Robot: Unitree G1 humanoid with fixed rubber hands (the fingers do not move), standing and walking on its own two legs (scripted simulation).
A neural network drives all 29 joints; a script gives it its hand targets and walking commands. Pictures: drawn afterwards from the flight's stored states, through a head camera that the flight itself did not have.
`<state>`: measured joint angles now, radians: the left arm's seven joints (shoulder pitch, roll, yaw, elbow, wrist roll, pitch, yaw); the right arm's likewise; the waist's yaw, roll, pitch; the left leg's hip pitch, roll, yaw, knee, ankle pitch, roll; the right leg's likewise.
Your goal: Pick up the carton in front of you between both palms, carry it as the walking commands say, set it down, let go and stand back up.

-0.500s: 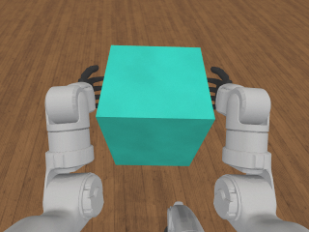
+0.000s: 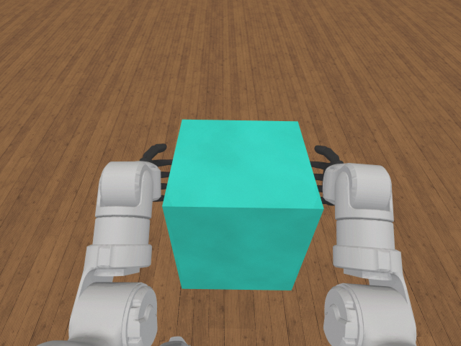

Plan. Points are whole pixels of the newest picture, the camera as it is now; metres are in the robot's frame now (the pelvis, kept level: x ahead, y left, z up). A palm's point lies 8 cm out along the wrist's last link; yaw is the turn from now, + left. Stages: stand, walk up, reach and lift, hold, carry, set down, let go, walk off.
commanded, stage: carry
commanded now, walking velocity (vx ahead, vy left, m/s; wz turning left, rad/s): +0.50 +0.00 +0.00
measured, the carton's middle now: (238, 207) +0.37 -0.01 +0.03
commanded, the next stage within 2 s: none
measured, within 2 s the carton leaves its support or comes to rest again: neither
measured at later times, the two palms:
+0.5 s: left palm (174, 107) +0.59 +0.14 +0.09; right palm (308, 112) +0.58 -0.16 +0.09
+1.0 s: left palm (179, 53) +0.88 +0.18 +0.07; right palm (280, 53) +0.88 -0.12 +0.08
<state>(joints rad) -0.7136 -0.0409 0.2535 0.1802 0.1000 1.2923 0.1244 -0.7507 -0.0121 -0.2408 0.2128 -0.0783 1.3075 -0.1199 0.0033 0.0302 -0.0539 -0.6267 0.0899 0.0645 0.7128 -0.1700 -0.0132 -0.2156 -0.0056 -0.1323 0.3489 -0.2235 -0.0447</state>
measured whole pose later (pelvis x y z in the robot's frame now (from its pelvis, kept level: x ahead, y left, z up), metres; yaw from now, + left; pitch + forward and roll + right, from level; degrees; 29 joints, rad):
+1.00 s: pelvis +0.62 +0.02 -0.02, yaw -1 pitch +4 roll +1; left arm -0.17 -0.12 0.12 -0.27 0.12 1.24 0.09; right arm -0.18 0.14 -0.10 -0.24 -0.14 1.22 -0.08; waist 0.00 -0.04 -0.18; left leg -0.45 0.06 0.24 0.53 -0.13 0.07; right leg -0.14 -0.11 -0.13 0.74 -0.46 0.04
